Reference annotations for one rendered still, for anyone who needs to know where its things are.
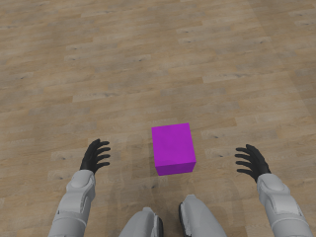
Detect left robot thigh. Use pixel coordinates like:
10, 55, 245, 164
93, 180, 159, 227
119, 210, 159, 237

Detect robot left hand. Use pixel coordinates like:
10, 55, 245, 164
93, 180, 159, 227
79, 138, 111, 176

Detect right robot forearm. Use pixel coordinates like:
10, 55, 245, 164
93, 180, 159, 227
257, 173, 314, 237

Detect right robot thigh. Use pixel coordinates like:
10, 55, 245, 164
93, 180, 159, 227
180, 198, 227, 237

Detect robot thigh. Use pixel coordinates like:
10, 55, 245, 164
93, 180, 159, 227
180, 198, 227, 237
119, 210, 159, 237

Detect carton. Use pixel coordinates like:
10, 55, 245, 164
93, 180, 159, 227
151, 122, 197, 176

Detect robot right hand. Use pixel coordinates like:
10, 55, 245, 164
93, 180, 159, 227
234, 144, 271, 183

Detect left robot forearm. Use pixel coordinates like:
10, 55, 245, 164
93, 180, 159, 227
47, 169, 96, 237

